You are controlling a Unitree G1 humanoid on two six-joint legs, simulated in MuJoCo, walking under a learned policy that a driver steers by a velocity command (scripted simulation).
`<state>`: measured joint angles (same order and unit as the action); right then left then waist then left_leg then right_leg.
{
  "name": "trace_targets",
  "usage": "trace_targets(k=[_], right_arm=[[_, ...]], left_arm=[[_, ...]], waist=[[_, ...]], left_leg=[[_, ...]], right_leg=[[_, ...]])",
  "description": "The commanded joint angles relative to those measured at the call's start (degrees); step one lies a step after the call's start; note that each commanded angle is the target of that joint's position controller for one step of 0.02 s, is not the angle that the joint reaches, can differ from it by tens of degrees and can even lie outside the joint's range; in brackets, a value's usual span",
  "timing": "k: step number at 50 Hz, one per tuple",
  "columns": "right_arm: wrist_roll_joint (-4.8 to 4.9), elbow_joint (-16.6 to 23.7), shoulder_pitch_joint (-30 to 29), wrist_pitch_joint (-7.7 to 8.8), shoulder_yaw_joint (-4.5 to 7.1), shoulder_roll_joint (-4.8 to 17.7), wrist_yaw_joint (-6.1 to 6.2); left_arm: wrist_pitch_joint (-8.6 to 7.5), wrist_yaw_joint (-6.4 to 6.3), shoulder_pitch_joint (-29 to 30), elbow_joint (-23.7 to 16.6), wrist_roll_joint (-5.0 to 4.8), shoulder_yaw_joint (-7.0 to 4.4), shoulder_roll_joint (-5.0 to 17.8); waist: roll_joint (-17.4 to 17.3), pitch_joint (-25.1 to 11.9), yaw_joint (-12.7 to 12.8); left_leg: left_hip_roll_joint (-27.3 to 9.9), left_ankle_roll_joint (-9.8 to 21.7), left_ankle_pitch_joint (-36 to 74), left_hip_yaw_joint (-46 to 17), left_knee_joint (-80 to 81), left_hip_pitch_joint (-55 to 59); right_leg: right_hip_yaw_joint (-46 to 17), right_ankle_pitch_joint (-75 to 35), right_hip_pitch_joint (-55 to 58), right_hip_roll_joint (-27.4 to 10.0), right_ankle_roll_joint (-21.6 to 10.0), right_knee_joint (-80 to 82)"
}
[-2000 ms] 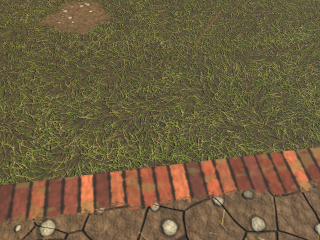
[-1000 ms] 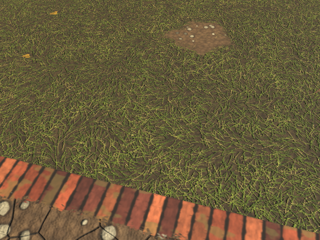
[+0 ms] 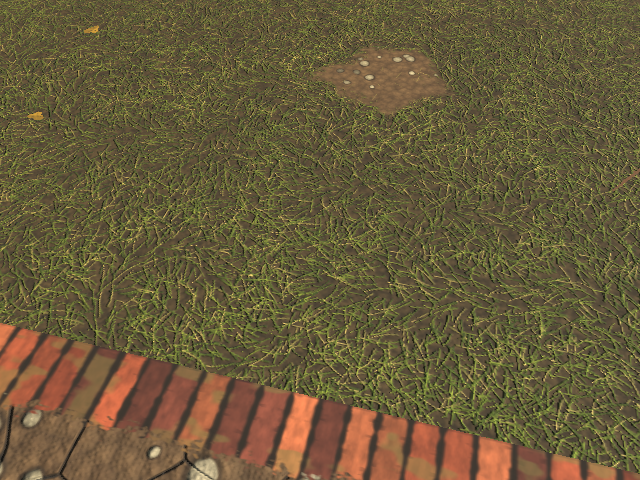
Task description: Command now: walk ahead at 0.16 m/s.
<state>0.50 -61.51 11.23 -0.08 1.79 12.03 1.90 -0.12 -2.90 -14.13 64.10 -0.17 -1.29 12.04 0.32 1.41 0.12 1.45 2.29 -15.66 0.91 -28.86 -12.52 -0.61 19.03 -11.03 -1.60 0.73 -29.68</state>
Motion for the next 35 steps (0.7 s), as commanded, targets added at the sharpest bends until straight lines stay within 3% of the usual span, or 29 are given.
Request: trace_targets(k=[1, 2, 3, 5, 7, 8, 9, 10, 11, 12, 13, 15, 16, 17, 19, 22, 27, 28, 30, 31, 32, 33, 34, 35], right_arm=[[0.71, 0.9, 5.0, 0.86, 2.38, 10.4, 0.18], [0.81, 0.6, 6.6, 1.45, 2.95, 11.8, 0.1], [0.67, 0.9, 6.5, 2.09, 3.14, 11.9, 0.1], [0.7, 2.5, 3.6, 3.22, 3.03, 11.1, -0.17], [1.92, 4.5, -2.1, 3.41, 2.93, 10.7, -0.46], [2.17, 4.9, -3.4, 3.09, 2.92, 10.4, -0.63], [1.97, 5.2, -3.3, 3.01, 2.58, 9.1, -0.77], [1.22, 5.9, -4.0, 3.33, 1.46, 5.2, -1.2], [0.6, 8.1, -4.5, 4.33, 1.04, 3.3, -1.3], [2.01, 8.7, -5.6, 5.0, 1.31, 4.6, -1.35], [2.78, 8.9, -6.1, 5.6, 1.43, 6.0, -1.67], [1.5, 7.5, -4.8, 6.29, 2.07, 7.6, -1.87], [0.9, 7.4, -5.3, 6.4, 2.43, 8.2, -2.05], [0.66, 7.3, -5.7, 6.33, 2.42, 7.3, -2.34], [0.5, 8.3, -8.5, 5.95, 1.91, 4.9, -2.74], [0.81, 11.5, -16.7, 5.77, 0.73, 2.7, -3.19], [1.5, 14.9, -23.1, 5.88, 0.28, 4.1, -4.48], [1.49, 15.4, -23.2, 6.06, 0.43, 4.8, -4.76], [1.31, 15.1, -19.0, 6.35, 1.58, 7.5, -4.92], [1.34, 13.4, -12.4, 6.31, 2.7, 9.4, -4.67], [1.56, 10.3, -2.2, 6.01, 4.12, 11.8, -4.18], [0.7, 8.1, 8.7, 5.61, 5.25, 15.7, -3.46], [-0.15, 6.6, 12.7, 5.34, 5.37, 18.0, -3.76], [0.23, 6.6, 10.7, 5.4, 3.98, 12.8, -3.82]], left_arm=[[-1.34, 0.0, 0.2, -3.0, -0.26, -0.7, 4.1], [-2.1, 0.41, 1.0, -3.7, -0.41, -0.53, 3.3], [-2.79, 0.9, 1.3, -4.0, -0.71, -0.76, 3.7], [-3.87, 1.7, 0.7, -4.5, -1.41, -1.08, 3.9], [-4.74, 2.03, -2.9, -3.2, -1.48, -1.43, 3.7], [-4.86, 2.07, -7.2, -0.9, -1.06, -1.79, 3.2], [-4.65, 2.14, -11.6, 1.0, -0.48, -2.26, 3.8], [-4.62, 2.01, -18.3, 2.0, -0.29, -3.02, 6.4], [-4.91, 2.41, -23.0, 1.6, -0.77, -4.04, 12.8], [-5.78, 2.56, -21.2, 1.6, 0.22, -3.47, 11.9], [-6.57, 2.64, -15.9, -0.4, 0.03, -2.53, 8.6], [-6.96, 3.36, -10.3, -2.8, -0.21, -1.76, 7.1], [-6.74, 3.44, -10.1, -3.2, -0.09, -1.3, 5.6], [-6.4, 3.3, -11.6, -3.0, 0.18, -0.97, 4.6], [-5.81, 2.64, -14.4, -2.7, 0.43, -0.91, 5.2], [-5.35, 1.79, -15.3, -3.5, 0.51, -1.18, 7.2], [-5.17, 1.63, -17.9, -2.7, -0.54, -1.96, 8.2], [-4.97, 1.6, -17.5, -2.7, -0.66, -2.21, 8.5], [-4.46, 1.55, -15.8, -3.4, -0.46, -2.85, 9.9], [-3.98, 1.52, -14.8, -3.7, -0.23, -3.09, 10.3], [-3.58, 1.58, -13.7, -4.4, 0.08, -2.93, 10.0], [-3.62, 1.76, -13.5, -6.0, 0.99, -2.14, 8.2], [-4.97, 2.68, -21.3, -6.2, 0.26, 0.27, -1.4], [-6.78, 2.99, -16.2, -6.1, -1.49, -0.99, 4.0]], waist=[[-8.3, 4.8, -2.0], [-10.6, 5.2, -2.5], [-10.3, 6.0, -2.2], [-8.7, 6.0, -0.4], [-7.2, 4.9, 3.3], [-5.9, 3.7, 5.1], [-3.1, 2.7, 6.1], [7.0, -0.1, 7.8], [18.0, -0.9, 8.0], [14.1, 2.1, 6.4], [7.9, 6.2, 4.2], [4.2, 5.9, 1.9], [4.0, 5.5, 1.7], [4.7, 4.7, 2.1], [5.0, 4.2, 2.8], [4.2, 5.6, 4.3], [5.4, 7.8, 4.4], [5.5, 7.4, 3.6], [7.1, 3.0, 0.2], [8.3, -1.6, -3.4], [8.1, -7.6, -8.3], [2.2, -15.6, -11.5], [-15.0, -25.8, -5.9], [-11.2, -22.0, -8.0]], left_leg=[[-11.9, 7.8, -33.4, -17.4, 16.0, -0.6], [-16.7, 10.7, -35.2, -24.6, 19.2, -1.2], [-19.4, 12.4, -33.8, -28.4, 20.9, -2.4], [-20.4, 12.2, -28.5, -28.0, 20.7, -2.0], [-15.2, 8.4, -20.4, -18.1, 18.1, -6.9], [-11.4, 6.8, -17.2, -12.5, 14.2, -11.1], [-8.1, 5.4, -13.8, -8.4, 7.6, -14.7], [-3.3, 2.3, -9.5, -1.7, -9.1, -21.5], [1.9, 0.2, -15.1, 1.9, -24.2, -32.9], [-1.2, 1.1, -17.1, -3.4, -34.7, -38.0], [-4.6, 2.1, -10.7, -5.6, -38.7, -41.8], [-7.3, 2.3, -0.2, -4.4, -36.1, -40.4], [-8.1, 1.8, 3.1, -3.9, -32.9, -38.1], [-8.0, 1.2, 5.4, -2.7, -30.5, -35.8], [-7.3, -0.3, 8.8, -0.5, -25.5, -34.5], [-5.2, -1.3, 15.1, 1.8, -12.6, -28.9], [-3.9, 0.6, 17.6, 2.1, -2.8, -25.0], [-3.7, 1.5, 16.5, 1.9, -1.6, -24.2], [-1.3, 3.4, 13.5, 3.1, -1.2, -16.7], [0.6, 4.7, 12.3, 4.3, -1.7, -8.2], [0.9, 6.4, 13.2, 4.1, -1.4, 5.5], [-10.4, 10.0, 10.0, -9.1, -3.4, 24.7], [-24.6, 19.8, -6.0, -40.1, 6.1, 40.6], [-22.5, 17.5, -9.9, -44.4, 12.4, 37.1]], right_leg=[[5.1, 10.7, -12.8, 3.1, -2.3, -6.7], [4.3, 8.0, -13.7, 2.0, -2.8, -12.1], [2.4, 7.7, -14.9, 0.3, -3.8, -16.1], [0.3, 11.3, -16.4, -2.0, -5.6, -17.5], [2.8, 5.8, -5.0, -1.0, -6.8, -3.5], [6.0, -2.0, 4.1, 1.9, -6.1, 2.4], [4.8, -4.3, 10.4, 2.3, -5.3, 4.1], [-9.0, 3.0, 17.7, -6.9, -7.5, 10.3], [-31.8, 9.6, 22.6, -19.0, -14.7, 19.1], [-40.8, 20.7, 17.7, -23.6, -19.0, 22.1], [-36.4, 22.0, 16.0, -21.6, -17.2, 22.3], [-23.9, 8.1, 14.5, -16.2, -12.3, 22.3], [-18.6, -0.2, 13.7, -14.2, -10.8, 22.5], [-14.3, -7.1, 13.4, -12.4, -10.0, 22.6], [-9.1, -17.5, 13.2, -10.6, -10.2, 22.3], [-4.8, -20.6, 8.6, -8.9, -10.0, 23.9], [-2.9, -23.9, 12.2, -11.8, -10.0, 23.9], [-2.5, -27.4, 14.4, -12.6, -9.6, 22.5], [-1.4, -46.0, 17.9, -13.4, -8.4, 15.7], [-0.3, -56.7, 18.0, -12.8, -7.6, 8.1], [1.2, -59.2, 13.5, -10.5, -6.0, -3.4], [2.3, -40.5, -1.4, -7.4, -4.5, -21.7], [-0.9, 8.4, -21.4, 4.7, -1.2, -42.6], [-8.4, 12.3, -27.5, 3.1, -2.7, -50.1]])
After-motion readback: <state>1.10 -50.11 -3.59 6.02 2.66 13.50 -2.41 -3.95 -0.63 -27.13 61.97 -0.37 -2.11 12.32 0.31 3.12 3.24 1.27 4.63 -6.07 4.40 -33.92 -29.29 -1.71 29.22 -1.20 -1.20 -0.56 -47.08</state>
